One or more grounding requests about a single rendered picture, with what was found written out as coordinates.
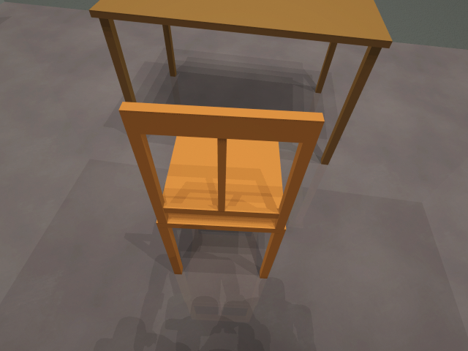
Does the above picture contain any chair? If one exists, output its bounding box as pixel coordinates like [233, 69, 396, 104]
[119, 102, 325, 279]

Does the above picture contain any table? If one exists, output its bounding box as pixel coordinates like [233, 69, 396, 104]
[89, 0, 393, 165]

